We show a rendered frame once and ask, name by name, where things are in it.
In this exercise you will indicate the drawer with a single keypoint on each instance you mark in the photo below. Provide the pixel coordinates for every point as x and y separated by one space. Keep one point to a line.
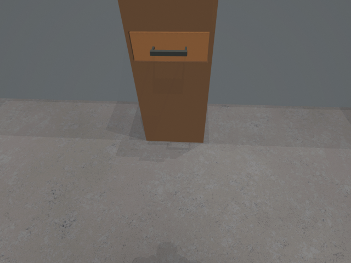
196 43

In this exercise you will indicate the cabinet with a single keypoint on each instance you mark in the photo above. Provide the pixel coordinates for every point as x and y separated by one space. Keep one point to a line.
172 95

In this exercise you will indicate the handle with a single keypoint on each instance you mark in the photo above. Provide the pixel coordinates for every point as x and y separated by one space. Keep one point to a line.
168 52

